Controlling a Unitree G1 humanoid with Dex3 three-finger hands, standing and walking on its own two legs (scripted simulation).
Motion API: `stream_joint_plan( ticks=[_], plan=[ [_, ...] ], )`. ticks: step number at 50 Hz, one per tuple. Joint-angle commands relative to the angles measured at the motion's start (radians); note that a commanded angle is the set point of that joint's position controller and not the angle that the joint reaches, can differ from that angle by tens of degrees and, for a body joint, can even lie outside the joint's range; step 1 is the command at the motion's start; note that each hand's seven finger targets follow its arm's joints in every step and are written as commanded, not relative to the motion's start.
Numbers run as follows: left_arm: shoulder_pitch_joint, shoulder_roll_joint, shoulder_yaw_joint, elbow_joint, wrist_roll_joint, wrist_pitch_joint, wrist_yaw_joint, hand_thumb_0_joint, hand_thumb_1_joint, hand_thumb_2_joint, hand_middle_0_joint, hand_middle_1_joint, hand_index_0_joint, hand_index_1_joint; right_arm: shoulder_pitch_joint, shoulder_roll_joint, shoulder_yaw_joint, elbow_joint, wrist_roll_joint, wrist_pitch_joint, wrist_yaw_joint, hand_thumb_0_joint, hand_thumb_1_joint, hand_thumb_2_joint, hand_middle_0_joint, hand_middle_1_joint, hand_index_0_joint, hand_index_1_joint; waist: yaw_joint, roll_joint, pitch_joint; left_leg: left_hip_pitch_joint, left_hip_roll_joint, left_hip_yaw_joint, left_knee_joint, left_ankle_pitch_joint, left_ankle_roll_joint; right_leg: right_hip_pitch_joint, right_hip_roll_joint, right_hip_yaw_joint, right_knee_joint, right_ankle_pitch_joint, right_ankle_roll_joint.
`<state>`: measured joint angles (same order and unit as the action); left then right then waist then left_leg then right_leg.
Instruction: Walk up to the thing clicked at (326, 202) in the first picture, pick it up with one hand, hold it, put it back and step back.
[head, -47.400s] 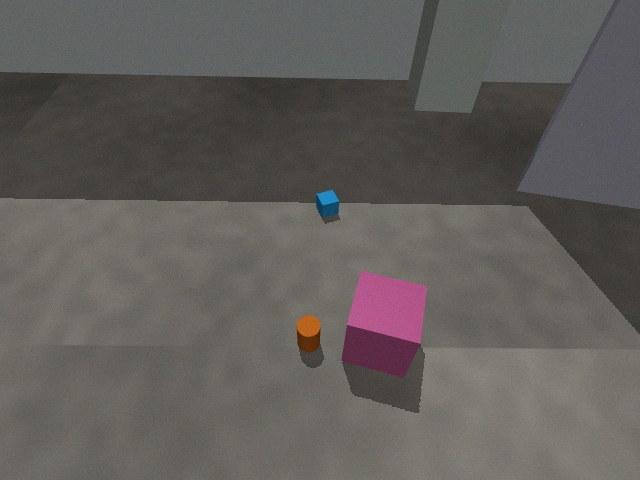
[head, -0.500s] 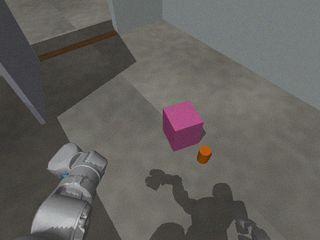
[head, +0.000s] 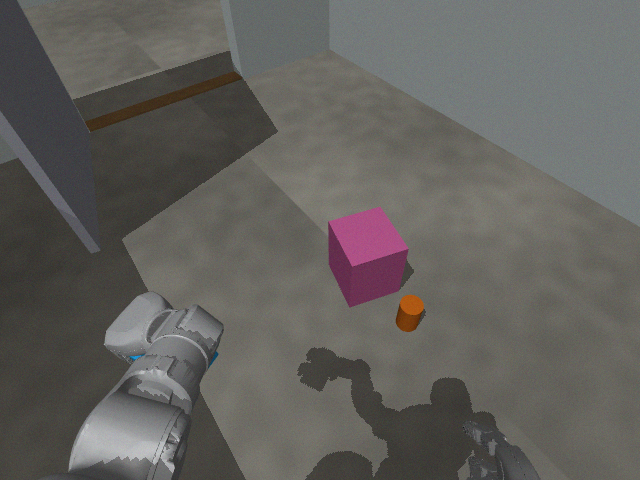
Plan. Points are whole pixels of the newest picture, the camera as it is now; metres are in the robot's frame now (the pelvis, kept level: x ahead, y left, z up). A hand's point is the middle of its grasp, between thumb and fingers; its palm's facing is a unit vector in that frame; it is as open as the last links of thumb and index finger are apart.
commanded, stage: hold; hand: left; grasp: from above
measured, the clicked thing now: (175, 354) +0.31 +0.23 -0.08
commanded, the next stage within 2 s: crouch in 0.52 s
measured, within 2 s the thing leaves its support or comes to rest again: neither
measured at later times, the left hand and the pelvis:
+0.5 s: hand (166, 345) +0.30 +0.23 -0.03, palm faces -0.16 -0.41 -0.90, open 10.4 cm; pelvis -0.01 +0.00 +0.00, yaw -1 degrees
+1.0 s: hand (173, 367) +0.29 +0.23 -0.09, palm faces -0.28 -0.41 -0.87, open 10.4 cm; pelvis +0.00 +0.01 -0.01, yaw +0 degrees
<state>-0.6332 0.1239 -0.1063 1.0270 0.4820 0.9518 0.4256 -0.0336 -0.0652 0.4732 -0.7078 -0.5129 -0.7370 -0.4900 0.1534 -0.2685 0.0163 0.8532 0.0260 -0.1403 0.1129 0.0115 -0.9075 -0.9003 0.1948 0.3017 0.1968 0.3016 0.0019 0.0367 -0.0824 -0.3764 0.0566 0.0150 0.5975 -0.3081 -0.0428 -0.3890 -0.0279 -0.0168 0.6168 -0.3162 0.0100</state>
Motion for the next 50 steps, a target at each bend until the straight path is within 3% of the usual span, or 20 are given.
stream_joint_plan(
  ticks=[1,3,7,11,14,16,17,19,22,27,28,30,31,32,35,37,42,43,46,50],
  plan=[
    [-0.449,0.167,-0.017,-0.152,0.063,-0.002,0.044,0.000,0.605,0.762,-1.061,-0.547,-0.997,-0.615,-0.085,-0.124,-0.032,-0.117,0.011,-0.043,-0.011,0.000,-0.899,-0.900,0.200,0.300,0.199,0.300,-0.020,-0.067,-0.277,0.089,-0.066,0.036,-0.059,0.258,0.050,0.144,0.050,-0.010,-0.078,0.302,-0.016],
    [-0.438,0.195,-0.007,-0.129,0.077,-0.003,0.047,0.000,0.612,0.763,-1.065,-0.553,-1.002,-0.620,-0.087,-0.126,-0.035,-0.113,0.011,-0.046,-0.012,0.000,-0.899,-0.900,0.200,0.300,0.199,0.300,-0.005,-0.055,-0.264,0.075,-0.066,0.038,-0.066,0.229,0.048,0.135,0.050,-0.008,-0.087,0.258,-0.017],
    [-0.425,0.140,-0.026,-0.128,0.066,-0.002,0.048,0.000,0.627,0.767,-1.082,-0.549,-1.018,-0.617,-0.098,-0.122,-0.035,-0.117,0.012,-0.052,-0.010,0.000,-0.900,-0.901,0.200,0.300,0.199,0.300,-0.010,-0.041,-0.269,0.081,-0.064,0.038,-0.072,0.208,0.044,0.133,0.051,-0.007,-0.089,0.227,-0.021],
    [-0.443,0.180,-0.001,-0.152,0.059,0.004,0.061,0.000,0.627,0.810,-1.078,-0.583,-1.012,-0.653,-0.101,-0.127,-0.041,-0.119,0.007,-0.051,-0.008,0.000,-0.899,-0.901,0.200,0.300,0.199,0.300,-0.001,-0.043,-0.284,0.080,-0.063,0.038,-0.065,0.227,0.045,0.141,0.050,-0.006,-0.091,0.248,-0.019],
    [-0.460,0.161,-0.013,-0.157,0.054,0.008,0.062,0.000,0.611,0.795,-1.078,-0.557,-1.009,-0.631,-0.110,-0.122,-0.034,-0.121,0.011,-0.056,-0.010,0.000,-0.901,-0.902,0.199,0.300,0.199,0.300,-0.017,-0.061,-0.270,0.083,-0.061,0.036,-0.076,0.200,0.046,0.135,0.055,-0.009,-0.097,0.219,-0.019],
    [-0.451,0.186,-0.002,-0.113,0.059,0.011,0.063,0.000,0.644,0.764,-1.092,-0.557,-1.030,-0.623,-0.104,-0.127,-0.036,-0.114,0.009,-0.058,-0.011,0.000,-0.902,-0.902,0.199,0.300,0.199,0.300,-0.009,-0.078,-0.244,0.053,-0.061,0.038,-0.075,0.174,0.048,0.128,0.053,-0.005,-0.106,0.193,-0.017],
    [-0.443,0.193,0.004,-0.113,0.060,0.007,0.062,0.000,0.653,0.765,-1.101,-0.557,-1.039,-0.623,-0.106,-0.125,-0.038,-0.109,0.008,-0.058,-0.009,0.000,-0.900,-0.901,0.199,0.300,0.199,0.300,-0.003,-0.070,-0.250,0.052,-0.061,0.037,-0.074,0.176,0.047,0.130,0.051,-0.003,-0.104,0.193,-0.018],
    [-0.439,0.142,-0.013,-0.114,0.046,0.003,0.057,0.000,0.658,0.789,-1.114,-0.542,-1.044,-0.616,-0.102,-0.124,-0.040,-0.112,0.010,-0.055,-0.008,0.000,-0.900,-0.902,0.199,0.300,0.199,0.300,-0.012,-0.069,-0.275,0.069,-0.061,0.040,-0.066,0.202,0.046,0.132,0.051,-0.001,-0.094,0.221,-0.018],
    [-0.462,0.155,-0.008,-0.171,0.041,0.002,0.060,0.000,0.637,0.786,-1.096,-0.559,-1.029,-0.631,-0.100,-0.126,-0.040,-0.117,0.011,-0.058,-0.008,0.000,-0.902,-0.902,0.199,0.300,0.199,0.300,-0.014,-0.060,-0.317,0.093,-0.061,0.036,-0.067,0.236,0.046,0.155,0.053,-0.007,-0.085,0.261,-0.018],
    [-0.459,0.210,0.011,-0.171,0.063,0.014,0.063,0.000,0.642,0.789,-1.092,-0.559,-1.025,-0.630,-0.111,-0.129,-0.041,-0.118,0.012,-0.050,-0.010,0.000,-0.899,-0.901,0.199,0.300,0.199,0.300,-0.004,-0.053,-0.303,0.084,-0.065,0.042,-0.062,0.249,0.047,0.154,0.051,-0.005,-0.091,0.278,-0.015],
    [-0.471,0.188,-0.002,-0.177,0.061,0.016,0.060,0.000,0.645,0.790,-1.104,-0.545,-1.035,-0.620,-0.111,-0.125,-0.037,-0.117,0.011,-0.049,-0.009,0.000,-0.901,-0.902,0.199,0.300,0.199,0.300,-0.015,-0.064,-0.294,0.083,-0.063,0.041,-0.062,0.237,0.049,0.142,0.052,-0.006,-0.097,0.266,-0.014],
    [-0.470,0.191,-0.001,-0.173,0.064,0.018,0.053,0.000,0.620,0.760,-1.083,-0.533,-1.016,-0.605,-0.110,-0.127,-0.039,-0.114,0.015,-0.053,-0.010,0.000,-0.902,-0.902,0.199,0.300,0.199,0.300,-0.010,-0.059,-0.289,0.083,-0.063,0.040,-0.071,0.226,0.048,0.141,0.053,-0.006,-0.099,0.244,-0.018],
    [-0.460,0.169,-0.014,-0.162,0.060,0.024,0.049,0.000,0.686,0.744,-1.058,-0.613,-1.040,-0.664,-0.108,-0.123,-0.036,-0.118,0.016,-0.055,-0.010,0.000,-0.898,-0.904,0.200,0.300,0.200,0.300,-0.011,-0.057,-0.279,0.084,-0.064,0.039,-0.077,0.231,0.047,0.144,0.054,-0.011,-0.100,0.245,-0.019],
    [-0.432,0.157,-0.013,-0.154,0.055,0.026,0.046,0.000,0.606,0.736,-0.978,-0.693,-0.960,-0.683,-0.113,-0.124,-0.038,-0.119,0.017,-0.055,-0.010,0.000,-0.847,-0.885,0.202,0.300,0.202,0.300,-0.001,-0.050,-0.276,0.085,-0.063,0.039,-0.078,0.237,0.045,0.143,0.055,-0.012,-0.097,0.247,-0.020],
    [-0.409,0.142,-0.014,-0.108,0.050,0.029,0.041,0.000,0.558,0.664,-0.896,-0.675,-0.919,-0.654,-0.104,-0.121,-0.040,-0.114,0.016,-0.057,-0.005,0.000,-0.859,-0.888,0.201,0.300,0.201,0.300,-0.002,-0.053,-0.235,0.064,-0.062,0.040,-0.077,0.240,0.043,0.128,0.052,-0.010,-0.102,0.253,-0.021],
    [-0.402,0.114,-0.021,-0.100,0.042,0.016,0.033,0.000,0.567,0.706,-0.915,-0.689,-0.931,-0.675,-0.091,-0.119,-0.041,-0.113,0.016,-0.060,-0.004,0.000,-0.861,-0.889,0.201,0.300,0.201,0.300,-0.016,-0.084,-0.248,0.063,-0.058,0.037,-0.073,0.245,0.046,0.126,0.051,-0.008,-0.096,0.267,-0.019],
    [-0.381,0.126,-0.010,-0.033,0.055,-0.043,0.032,0.000,0.562,0.758,-0.932,-0.697,-0.938,-0.695,-0.041,-0.123,-0.052,-0.099,0.013,-0.060,-0.004,0.000,-0.865,-0.891,0.201,0.300,0.201,0.300,-0.030,-0.104,-0.242,0.045,-0.055,0.036,-0.048,0.268,0.045,0.106,0.047,-0.003,-0.077,0.304,-0.019],
    [-0.393,0.157,0.003,-0.024,0.069,-0.062,0.039,0.000,0.577,0.758,-0.944,-0.696,-0.949,-0.694,-0.031,-0.127,-0.057,-0.091,0.011,-0.061,-0.005,0.000,-0.864,-0.890,0.201,0.300,0.201,0.300,-0.029,-0.091,-0.256,0.037,-0.056,0.038,-0.038,0.272,0.045,0.101,0.044,0.003,-0.070,0.311,-0.019],
    [-0.403,0.163,0.012,0.008,0.093,-0.120,0.066,0.000,0.580,0.707,-0.959,-0.658,-0.964,-0.656,0.011,-0.126,-0.063,-0.076,0.002,-0.062,-0.007,0.000,-0.869,-0.891,0.200,0.300,0.201,0.300,-0.053,-0.092,-0.272,0.010,-0.053,0.033,0.001,0.291,0.044,0.063,0.046,0.002,-0.029,0.339,-0.023],
    [-0.444,0.212,0.063,0.062,0.136,-0.190,0.144,0.000,0.597,0.662,-0.966,-0.633,-0.976,-0.626,0.050,-0.132,-0.085,-0.063,-0.025,-0.068,-0.005,0.000,-0.866,-0.889,0.200,0.300,0.200,0.300,-0.056,-0.039,-0.338,-0.097,-0.040,0.034,0.131,0.312,0.027,-0.047,0.049,0.001,0.107,0.350,-0.031]
  ],
)
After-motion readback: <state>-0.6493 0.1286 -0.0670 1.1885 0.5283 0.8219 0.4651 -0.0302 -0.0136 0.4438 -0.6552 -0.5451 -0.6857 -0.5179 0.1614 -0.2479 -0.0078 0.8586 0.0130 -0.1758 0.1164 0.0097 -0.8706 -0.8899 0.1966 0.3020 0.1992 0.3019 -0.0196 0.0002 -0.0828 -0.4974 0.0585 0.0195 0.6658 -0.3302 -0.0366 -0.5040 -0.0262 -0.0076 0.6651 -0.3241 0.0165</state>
